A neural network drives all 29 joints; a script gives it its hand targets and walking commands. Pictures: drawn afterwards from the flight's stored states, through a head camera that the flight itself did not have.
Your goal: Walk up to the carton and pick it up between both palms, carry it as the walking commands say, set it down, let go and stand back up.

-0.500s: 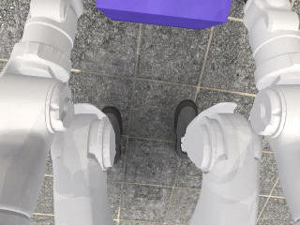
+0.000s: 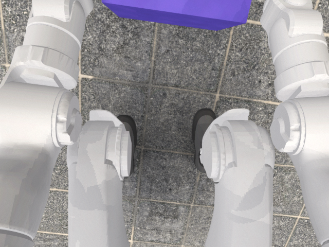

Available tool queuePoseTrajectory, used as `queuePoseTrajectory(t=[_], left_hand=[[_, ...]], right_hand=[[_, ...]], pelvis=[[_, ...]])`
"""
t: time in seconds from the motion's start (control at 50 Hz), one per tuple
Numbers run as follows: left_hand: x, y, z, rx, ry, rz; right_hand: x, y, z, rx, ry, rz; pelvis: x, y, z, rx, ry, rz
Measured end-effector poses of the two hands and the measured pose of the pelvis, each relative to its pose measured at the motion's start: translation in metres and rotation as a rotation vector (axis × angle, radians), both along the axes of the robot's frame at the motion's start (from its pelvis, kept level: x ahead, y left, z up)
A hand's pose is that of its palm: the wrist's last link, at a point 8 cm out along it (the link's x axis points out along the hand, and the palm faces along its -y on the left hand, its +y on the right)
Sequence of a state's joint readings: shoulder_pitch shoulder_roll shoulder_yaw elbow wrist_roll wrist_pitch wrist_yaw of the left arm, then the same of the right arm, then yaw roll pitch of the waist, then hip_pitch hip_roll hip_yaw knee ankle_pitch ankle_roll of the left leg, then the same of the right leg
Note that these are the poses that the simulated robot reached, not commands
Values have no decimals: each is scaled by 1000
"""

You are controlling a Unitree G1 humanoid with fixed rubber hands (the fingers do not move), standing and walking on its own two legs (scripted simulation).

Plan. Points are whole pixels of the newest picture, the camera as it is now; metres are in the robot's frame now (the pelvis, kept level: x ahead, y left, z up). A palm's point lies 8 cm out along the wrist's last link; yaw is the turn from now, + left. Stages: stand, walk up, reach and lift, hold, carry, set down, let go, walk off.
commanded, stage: reach and lift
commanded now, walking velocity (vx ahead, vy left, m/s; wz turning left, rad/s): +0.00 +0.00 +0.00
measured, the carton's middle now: out of the picture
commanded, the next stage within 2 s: none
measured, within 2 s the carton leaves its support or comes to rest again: neither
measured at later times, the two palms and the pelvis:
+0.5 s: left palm out of the picture +0.57 +0.12 -0.12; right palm out of the picture +0.54 -0.21 -0.13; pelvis +0.00 +0.00 +0.03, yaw +0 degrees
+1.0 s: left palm out of the picture +0.55 +0.11 -0.05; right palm out of the picture +0.52 -0.21 -0.07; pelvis -0.02 -0.01 +0.08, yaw +0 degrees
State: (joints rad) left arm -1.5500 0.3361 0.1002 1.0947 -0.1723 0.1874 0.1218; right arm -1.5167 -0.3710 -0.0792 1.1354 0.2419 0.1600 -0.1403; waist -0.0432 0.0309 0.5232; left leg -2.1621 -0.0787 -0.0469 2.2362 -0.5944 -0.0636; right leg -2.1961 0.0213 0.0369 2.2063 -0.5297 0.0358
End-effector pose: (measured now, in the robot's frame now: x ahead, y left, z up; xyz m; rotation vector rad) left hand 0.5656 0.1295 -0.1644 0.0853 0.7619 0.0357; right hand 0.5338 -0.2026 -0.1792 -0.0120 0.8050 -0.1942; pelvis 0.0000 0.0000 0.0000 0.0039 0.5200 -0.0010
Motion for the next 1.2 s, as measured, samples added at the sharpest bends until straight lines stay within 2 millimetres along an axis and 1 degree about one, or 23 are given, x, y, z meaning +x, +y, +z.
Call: queuePoseTrajectory(t=[0.08,0.14,0.24,0.32,0.4,0.54,0.7,0.88,1.06,1.2], left_hand=[[7,-1,18,7,-19,-5],[10,-2,25,2,-23,-10],[9,-4,25,-10,-11,-16],[5,-9,24,-21,-10,-12],[3,-12,30,-20,-26,7],[1,-14,51,-12,-54,17],[-3,-17,78,-13,-71,18],[-12,-21,97,-19,-69,18],[-16,-19,122,22,-92,93],[-19,-14,141,23,-108,89]], right_hand=[[4,0,13,-1,-17,1],[7,-2,20,-10,-22,7],[6,-5,24,-29,-8,7],[5,-6,26,-66,1,-38],[3,-5,33,-83,-11,-67],[1,-7,51,-75,-37,-73],[-8,-9,74,-72,-53,-85],[-16,-13,96,-76,-53,-89],[-18,-5,121,-87,-62,-95],[-23,0,139,-91,-79,-97]], pelvis=[[-4,0,4,3,-6,-2],[-5,1,8,4,-2,-5],[-3,1,15,3,7,-5],[1,1,21,4,8,-6],[3,0,26,10,4,-6],[0,-3,35,19,-14,-8],[-9,-6,47,24,-36,-10],[-16,-7,64,22,-40,-14],[-17,-7,83,24,-49,-16],[-18,-5,95,22,-62,-13]])
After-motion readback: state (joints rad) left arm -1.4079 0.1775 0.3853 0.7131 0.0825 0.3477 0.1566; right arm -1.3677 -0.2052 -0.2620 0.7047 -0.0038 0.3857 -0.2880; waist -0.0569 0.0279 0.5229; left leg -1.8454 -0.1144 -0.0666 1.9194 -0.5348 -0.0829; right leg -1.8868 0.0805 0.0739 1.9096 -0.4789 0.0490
